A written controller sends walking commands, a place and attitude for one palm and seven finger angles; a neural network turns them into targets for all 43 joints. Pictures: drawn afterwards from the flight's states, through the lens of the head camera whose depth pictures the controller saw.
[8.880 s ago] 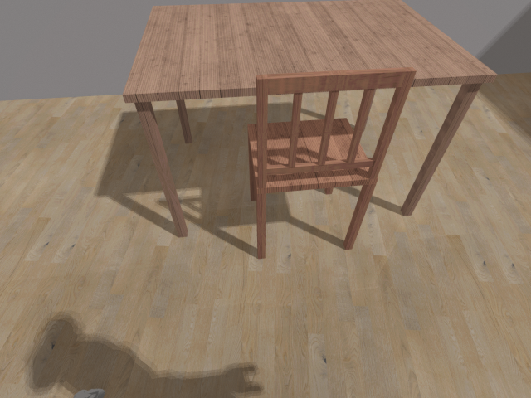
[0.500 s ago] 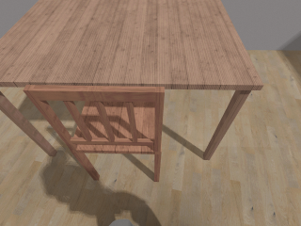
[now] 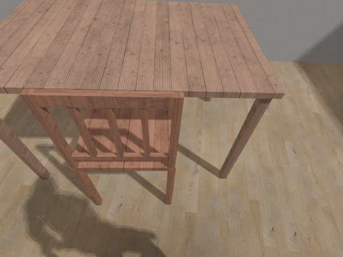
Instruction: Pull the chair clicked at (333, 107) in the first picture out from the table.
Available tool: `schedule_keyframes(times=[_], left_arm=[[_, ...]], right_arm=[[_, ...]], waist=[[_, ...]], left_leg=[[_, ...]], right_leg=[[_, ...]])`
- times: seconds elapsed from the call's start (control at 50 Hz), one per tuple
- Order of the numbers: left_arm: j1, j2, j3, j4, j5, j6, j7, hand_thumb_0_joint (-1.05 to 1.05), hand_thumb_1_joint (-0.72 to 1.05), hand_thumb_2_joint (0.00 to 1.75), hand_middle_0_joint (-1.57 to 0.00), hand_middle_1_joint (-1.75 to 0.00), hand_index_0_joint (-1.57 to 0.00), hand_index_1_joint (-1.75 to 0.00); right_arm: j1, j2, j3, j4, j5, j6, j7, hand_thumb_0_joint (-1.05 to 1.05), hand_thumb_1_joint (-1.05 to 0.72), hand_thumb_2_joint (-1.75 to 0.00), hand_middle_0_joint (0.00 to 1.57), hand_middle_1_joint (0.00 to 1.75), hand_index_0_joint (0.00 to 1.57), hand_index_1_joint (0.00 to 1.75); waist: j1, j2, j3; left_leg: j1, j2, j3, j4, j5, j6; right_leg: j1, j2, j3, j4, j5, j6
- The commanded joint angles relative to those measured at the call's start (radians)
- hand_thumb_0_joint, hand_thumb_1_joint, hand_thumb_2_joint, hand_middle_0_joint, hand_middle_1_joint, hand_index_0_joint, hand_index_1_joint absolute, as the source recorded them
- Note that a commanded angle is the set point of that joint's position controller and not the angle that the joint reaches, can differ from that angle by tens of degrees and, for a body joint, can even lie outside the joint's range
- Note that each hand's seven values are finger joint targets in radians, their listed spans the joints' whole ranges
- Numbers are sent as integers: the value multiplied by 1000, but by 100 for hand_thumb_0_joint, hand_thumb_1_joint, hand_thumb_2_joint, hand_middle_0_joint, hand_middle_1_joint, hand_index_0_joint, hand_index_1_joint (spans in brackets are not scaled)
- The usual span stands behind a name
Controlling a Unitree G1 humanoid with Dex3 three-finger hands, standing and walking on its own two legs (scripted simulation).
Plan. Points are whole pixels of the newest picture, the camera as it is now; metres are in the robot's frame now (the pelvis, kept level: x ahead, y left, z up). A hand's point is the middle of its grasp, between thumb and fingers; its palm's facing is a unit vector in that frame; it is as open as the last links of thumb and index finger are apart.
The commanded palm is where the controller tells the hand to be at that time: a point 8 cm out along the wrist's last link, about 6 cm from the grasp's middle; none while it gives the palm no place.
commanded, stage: come to a stop and stand still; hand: left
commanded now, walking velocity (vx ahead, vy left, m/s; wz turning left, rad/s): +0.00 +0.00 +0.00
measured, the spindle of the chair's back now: (115, 133) +0.49 +0.21 -0.09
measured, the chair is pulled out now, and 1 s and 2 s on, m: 0.00 0.00 0.00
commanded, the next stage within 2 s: look again from close up in 0.36 s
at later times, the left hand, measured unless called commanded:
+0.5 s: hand out of the picture -0.01 +0.15 -0.17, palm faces +0.05 -0.98 -0.21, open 7.4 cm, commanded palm none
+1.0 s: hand out of the picture -0.02 +0.15 -0.17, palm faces +0.06 -0.98 -0.18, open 7.4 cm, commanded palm none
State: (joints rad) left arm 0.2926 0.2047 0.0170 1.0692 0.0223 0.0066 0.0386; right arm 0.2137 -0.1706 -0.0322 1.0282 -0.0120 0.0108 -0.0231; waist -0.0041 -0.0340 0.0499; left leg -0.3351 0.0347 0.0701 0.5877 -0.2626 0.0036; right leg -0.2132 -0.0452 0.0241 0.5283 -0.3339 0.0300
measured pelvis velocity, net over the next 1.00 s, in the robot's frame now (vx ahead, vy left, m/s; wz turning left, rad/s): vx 0.00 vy -0.02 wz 0.03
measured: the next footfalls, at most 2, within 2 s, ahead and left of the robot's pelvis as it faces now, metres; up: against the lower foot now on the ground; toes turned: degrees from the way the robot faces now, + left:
right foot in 2.00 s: +0.11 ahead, -0.09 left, +0.00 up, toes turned -1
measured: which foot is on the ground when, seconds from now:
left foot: down 0.00-1.00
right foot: down 0.00-1.00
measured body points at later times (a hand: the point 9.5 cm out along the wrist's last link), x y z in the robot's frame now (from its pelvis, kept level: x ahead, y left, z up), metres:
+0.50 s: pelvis -0.01 -0.03 +0.01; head -0.01 -0.03 +0.46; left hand -0.01 +0.21 -0.15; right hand -0.02 -0.24 -0.16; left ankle +0.03 +0.12 -0.73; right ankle -0.03 -0.15 -0.73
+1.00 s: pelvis +0.00 -0.02 +0.01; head +0.00 -0.01 +0.46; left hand -0.03 +0.20 -0.15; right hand +0.04 -0.25 -0.15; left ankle +0.03 +0.12 -0.73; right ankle -0.03 -0.15 -0.73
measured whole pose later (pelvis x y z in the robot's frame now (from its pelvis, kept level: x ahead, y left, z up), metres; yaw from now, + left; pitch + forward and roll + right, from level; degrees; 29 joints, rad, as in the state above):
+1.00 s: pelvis +0.00 -0.02 +0.01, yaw +2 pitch -2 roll +0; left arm 0.34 0.15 -0.01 1.11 0.02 -0.02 0.04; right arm 0.23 -0.17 0.00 1.13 0.00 -0.01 -0.02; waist 0.01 -0.01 0.02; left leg -0.23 0.04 0.03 0.46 -0.20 -0.02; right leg -0.12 -0.03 -0.01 0.45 -0.30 0.02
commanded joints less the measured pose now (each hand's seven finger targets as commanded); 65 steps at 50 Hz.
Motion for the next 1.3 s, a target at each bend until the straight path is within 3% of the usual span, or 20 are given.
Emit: schedule_keyframes(times=[0.0,0.02,0.04,0.08,0.12,0.18,0.22,0.32,0.62,0.78,0.9,0.96,1.1,1.28], left_arm=[[38,108,7,-66,-1,-30,3,0,90,90,-20,-30,-20,-30],[43,89,4,-65,-7,-21,4,0,90,90,-20,-30,-20,-30],[53,79,1,-63,-8,-15,3,0,90,90,-20,-30,-20,-30],[48,81,0,-67,-3,-13,0,0,90,90,-20,-30,-20,-30],[44,96,2,-79,-3,-16,-2,0,90,90,-20,-30,-20,-30],[29,102,7,-92,-6,-20,-1,0,90,90,-20,-30,-20,-30],[33,97,7,-93,-6,-22,-2,0,90,90,-20,-30,-20,-30],[58,82,6,-80,-9,-29,-2,0,90,90,-20,-30,-20,-30],[110,52,-2,-6,-9,-40,1,0,90,90,-20,-30,-20,-30],[122,45,-5,14,-6,-38,3,0,90,90,-20,-30,-20,-30],[125,49,-6,18,-4,-38,3,0,90,90,-20,-30,-20,-30],[121,47,-7,18,-5,-36,3,0,90,90,-20,-30,-20,-30],[121,50,-5,16,-4,-36,2,0,90,90,-20,-30,-20,-30],[124,48,-5,20,-7,-37,3,0,90,90,-20,-30,-20,-30]], right_arm=[[91,-102,-11,-51,0,-36,8,0,-90,-90,20,30,20,30],[80,-129,-15,-51,1,-33,2,0,-90,-90,20,30,20,30],[60,-131,-13,-56,0,-26,0,0,-90,-90,20,30,20,30],[54,-115,-12,-68,-4,-14,4,0,-90,-90,20,30,20,30],[68,-104,-9,-65,-7,-7,10,0,-90,-90,20,30,20,30],[111,-86,-6,-50,-8,-8,14,0,-90,-90,20,30,20,30],[124,-86,-3,-36,-8,-11,13,0,-90,-90,20,30,20,30],[131,-82,5,-10,-4,-24,12,0,-90,-90,20,30,20,30],[108,-79,16,63,6,-38,3,0,-90,-90,20,30,20,30],[84,-83,18,73,7,-38,1,0,-90,-90,20,30,20,30],[72,-83,18,73,8,-37,1,0,-90,-90,20,30,20,30],[66,-90,18,74,5,-35,2,0,-90,-90,20,30,20,30],[78,-90,19,77,7,-38,2,0,-90,-90,20,30,20,30],[91,-86,21,86,5,-40,2,0,-90,-90,20,30,20,30]], waist=[[-32,69,-163],[-18,92,-124],[-9,87,-51],[-11,41,69],[-16,1,102],[-27,-37,88],[-24,-5,78],[-8,6,60],[1,32,6],[3,42,22],[6,17,39],[5,44,44],[9,14,32],[10,23,6]], left_leg=[[179,63,-90,-43,339,9],[145,91,-128,-63,314,23],[90,90,-140,-97,176,29],[8,51,-124,-136,-76,15],[0,23,-102,-133,-132,6],[46,12,-78,-111,-95,-2],[55,20,-88,-132,-83,1],[48,34,-102,-168,-27,6],[137,55,-88,-173,171,10],[147,58,-86,-196,157,10],[147,59,-88,-211,143,10],[146,56,-92,-221,114,8],[151,61,-93,-232,133,13],[164,57,-95,-221,180,13]], right_leg=[[-1,-35,13,-12,303,-68],[-12,-17,-5,-17,174,-55],[-41,-12,0,-51,69,-54],[-112,-27,40,-116,-79,-65],[-162,-45,66,-159,-177,-73],[-207,-63,79,-188,-227,-78],[-193,-51,64,-176,-195,-72],[-120,-42,46,-159,-83,-64],[-28,-45,25,-152,163,-48],[-25,-48,21,-167,157,-40],[-27,-47,19,-181,149,-38],[-37,-48,21,-184,122,-38],[-14,-48,10,-185,138,-35],[3,-53,9,-176,174,-37]])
